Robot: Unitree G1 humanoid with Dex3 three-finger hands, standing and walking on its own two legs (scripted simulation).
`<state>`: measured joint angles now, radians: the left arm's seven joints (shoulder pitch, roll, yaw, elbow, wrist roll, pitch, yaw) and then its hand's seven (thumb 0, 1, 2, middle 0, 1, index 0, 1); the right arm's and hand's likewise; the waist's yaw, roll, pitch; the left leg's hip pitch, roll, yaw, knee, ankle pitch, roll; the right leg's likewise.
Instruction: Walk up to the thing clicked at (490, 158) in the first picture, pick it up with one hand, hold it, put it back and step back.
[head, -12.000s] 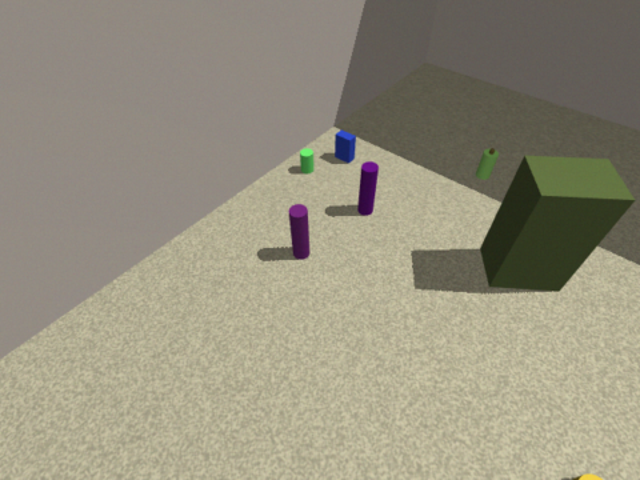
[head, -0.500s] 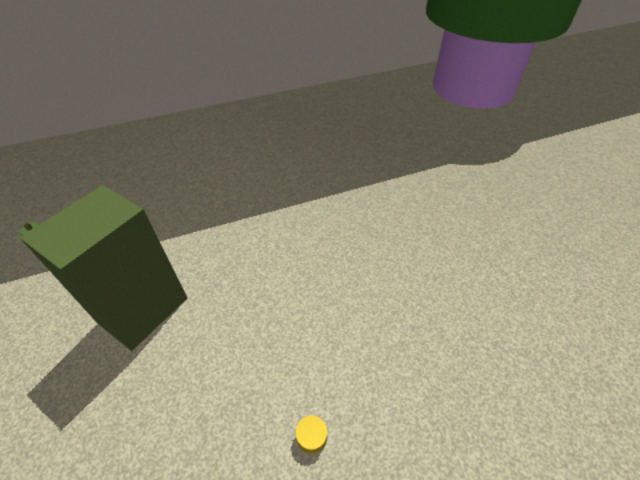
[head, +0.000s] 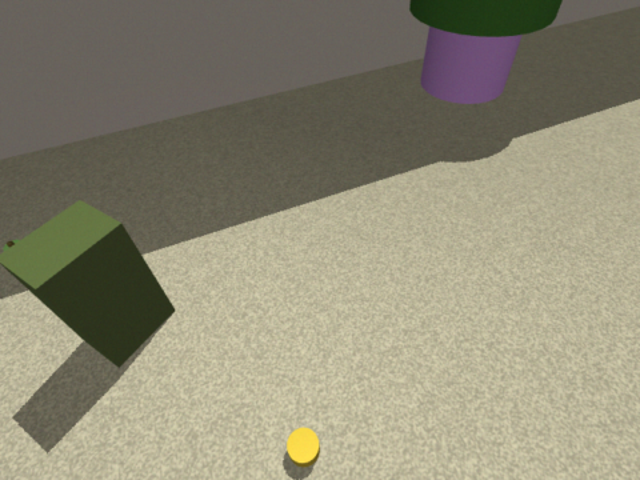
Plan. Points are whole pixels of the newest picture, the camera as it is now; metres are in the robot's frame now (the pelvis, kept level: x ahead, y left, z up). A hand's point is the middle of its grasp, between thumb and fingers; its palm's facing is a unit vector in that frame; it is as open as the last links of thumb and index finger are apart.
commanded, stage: walk up
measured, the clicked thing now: (21, 254) +1.07 +1.23 -0.69
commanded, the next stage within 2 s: none
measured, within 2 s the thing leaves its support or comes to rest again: neither
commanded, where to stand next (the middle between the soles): +0.93 +0.04 m, yaw +1 degrees
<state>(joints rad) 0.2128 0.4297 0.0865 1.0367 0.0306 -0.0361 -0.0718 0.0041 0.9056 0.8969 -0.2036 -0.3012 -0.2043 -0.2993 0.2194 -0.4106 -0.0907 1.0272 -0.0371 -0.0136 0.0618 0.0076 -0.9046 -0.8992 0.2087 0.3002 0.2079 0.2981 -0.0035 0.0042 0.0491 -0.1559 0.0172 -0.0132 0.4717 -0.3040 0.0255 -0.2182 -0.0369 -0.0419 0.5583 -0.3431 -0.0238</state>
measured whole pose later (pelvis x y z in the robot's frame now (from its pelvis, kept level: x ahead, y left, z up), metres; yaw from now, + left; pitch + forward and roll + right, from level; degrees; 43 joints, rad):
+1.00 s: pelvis +0.45 -0.05 -0.01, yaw +2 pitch -3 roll +2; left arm 0.25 0.37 0.05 0.84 0.00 -0.09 -0.05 0.00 0.90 0.90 -0.20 -0.30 -0.21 -0.30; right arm 0.34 -0.42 -0.05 0.88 0.00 -0.02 0.05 0.01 -0.91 -0.90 0.20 0.30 0.20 0.30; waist 0.01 0.06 0.10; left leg -0.28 -0.02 0.00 1.12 -0.46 0.04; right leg -0.34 -0.05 -0.06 0.61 -0.21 -0.03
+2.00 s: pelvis +0.78 +0.01 -0.01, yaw +2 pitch -4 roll +1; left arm 0.29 0.37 0.04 0.83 0.01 -0.09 -0.04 0.00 0.90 0.90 -0.21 -0.30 -0.21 -0.30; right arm 0.35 -0.42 -0.04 0.84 -0.01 0.00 0.05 0.01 -0.91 -0.90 0.21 0.30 0.20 0.30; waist 0.01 0.06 0.08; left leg -0.33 -0.01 0.02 1.04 -0.47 0.04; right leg -0.32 -0.03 -0.06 0.58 -0.20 -0.05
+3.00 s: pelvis +0.87 +0.04 +0.01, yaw +0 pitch -3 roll +0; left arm 0.12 0.35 0.00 1.13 0.00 -0.01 -0.02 0.00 0.90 0.90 -0.20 -0.30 -0.20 -0.30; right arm 0.10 -0.37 0.00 1.12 -0.01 -0.02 0.01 0.01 -0.91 -0.90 0.21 0.30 0.21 0.30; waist 0.01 0.02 0.05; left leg -0.20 0.05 0.05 0.41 -0.16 -0.02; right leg -0.11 -0.02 0.00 0.41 -0.25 0.02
